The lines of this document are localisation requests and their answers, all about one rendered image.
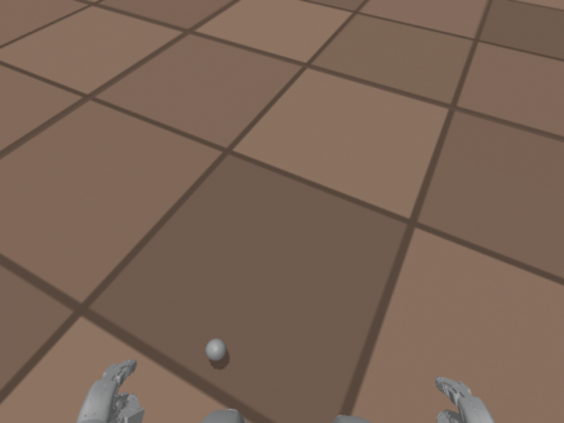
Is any left robot hand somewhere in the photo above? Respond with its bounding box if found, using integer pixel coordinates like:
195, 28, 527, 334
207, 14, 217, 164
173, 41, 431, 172
77, 360, 145, 423

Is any ball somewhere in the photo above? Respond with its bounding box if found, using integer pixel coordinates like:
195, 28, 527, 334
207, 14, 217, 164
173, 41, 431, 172
205, 338, 226, 360

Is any right robot hand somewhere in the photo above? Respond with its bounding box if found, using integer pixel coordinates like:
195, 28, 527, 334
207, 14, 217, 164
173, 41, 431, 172
435, 376, 495, 423

